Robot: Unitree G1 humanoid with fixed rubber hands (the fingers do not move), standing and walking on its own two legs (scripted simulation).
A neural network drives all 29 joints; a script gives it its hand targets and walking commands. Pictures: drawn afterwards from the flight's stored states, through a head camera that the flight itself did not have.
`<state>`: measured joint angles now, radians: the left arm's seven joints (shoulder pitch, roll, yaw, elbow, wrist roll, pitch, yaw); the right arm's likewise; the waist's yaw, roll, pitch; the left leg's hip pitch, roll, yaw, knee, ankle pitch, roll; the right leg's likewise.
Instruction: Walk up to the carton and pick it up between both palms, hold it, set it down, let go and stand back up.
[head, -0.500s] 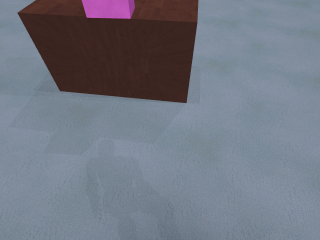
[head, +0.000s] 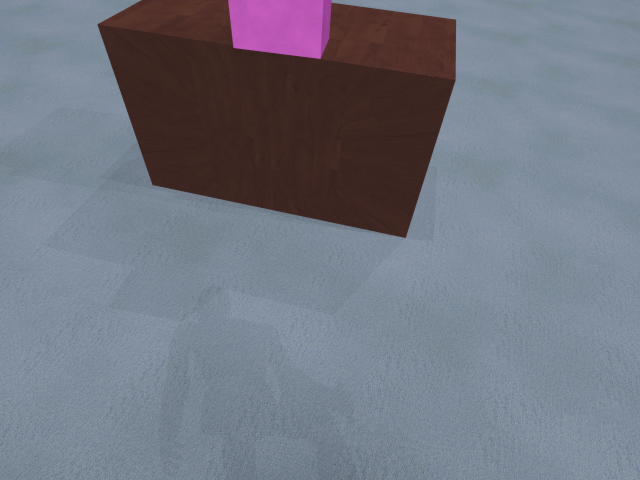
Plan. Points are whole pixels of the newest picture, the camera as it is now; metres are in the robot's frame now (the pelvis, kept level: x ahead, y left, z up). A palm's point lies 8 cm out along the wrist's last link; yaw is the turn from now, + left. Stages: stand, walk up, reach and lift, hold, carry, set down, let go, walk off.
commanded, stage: walk up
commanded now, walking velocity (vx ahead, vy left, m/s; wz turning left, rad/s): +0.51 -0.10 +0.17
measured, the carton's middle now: (282, 0) +1.39 +0.15 +0.08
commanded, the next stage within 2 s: none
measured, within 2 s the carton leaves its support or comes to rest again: neither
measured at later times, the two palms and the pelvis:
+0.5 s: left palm (232, 306) +0.42 +0.17 -0.13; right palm out of the picture +0.16 -0.25 -0.14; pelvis +0.28 -0.05 -0.01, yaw +2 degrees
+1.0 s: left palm (202, 304) +0.42 +0.23 -0.13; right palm (402, 200) +0.71 -0.17 -0.11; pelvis +0.55 +0.03 +0.00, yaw +3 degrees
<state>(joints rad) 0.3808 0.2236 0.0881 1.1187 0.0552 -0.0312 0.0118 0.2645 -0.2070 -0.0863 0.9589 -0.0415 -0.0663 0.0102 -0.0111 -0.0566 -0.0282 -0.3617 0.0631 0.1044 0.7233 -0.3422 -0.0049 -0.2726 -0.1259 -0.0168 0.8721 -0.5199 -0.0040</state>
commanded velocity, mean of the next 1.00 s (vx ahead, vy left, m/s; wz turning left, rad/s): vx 0.50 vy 0.06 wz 0.05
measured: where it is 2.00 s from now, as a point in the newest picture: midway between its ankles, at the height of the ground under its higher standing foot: (306, 284)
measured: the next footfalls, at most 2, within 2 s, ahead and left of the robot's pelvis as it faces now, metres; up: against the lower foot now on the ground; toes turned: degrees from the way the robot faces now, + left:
right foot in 0.44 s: +0.42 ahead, -0.14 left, +0.00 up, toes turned -6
left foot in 1.00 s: +0.71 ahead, +0.17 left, +0.00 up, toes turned +12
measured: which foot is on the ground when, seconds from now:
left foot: down 0.00-0.44, up 0.46-0.98, down 1.00-1.00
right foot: up 0.00-0.42, down 0.44-1.00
